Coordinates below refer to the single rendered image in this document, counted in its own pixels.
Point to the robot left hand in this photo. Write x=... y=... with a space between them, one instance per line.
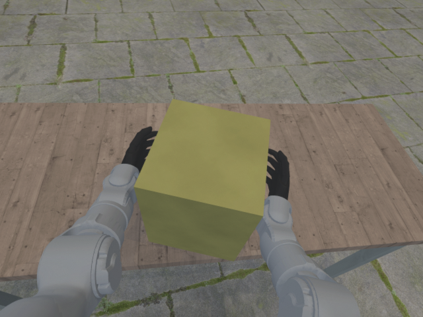
x=137 y=151

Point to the robot right upper arm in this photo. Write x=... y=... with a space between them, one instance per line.
x=303 y=296

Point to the table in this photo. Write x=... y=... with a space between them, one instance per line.
x=352 y=186

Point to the robot left upper arm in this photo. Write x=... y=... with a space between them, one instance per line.
x=76 y=271

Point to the robot right forearm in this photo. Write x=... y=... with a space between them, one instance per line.
x=279 y=247

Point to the carton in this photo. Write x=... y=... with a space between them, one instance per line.
x=202 y=185

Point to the robot left forearm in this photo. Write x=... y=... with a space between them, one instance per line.
x=113 y=208

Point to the robot right hand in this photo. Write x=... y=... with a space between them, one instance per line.
x=279 y=184

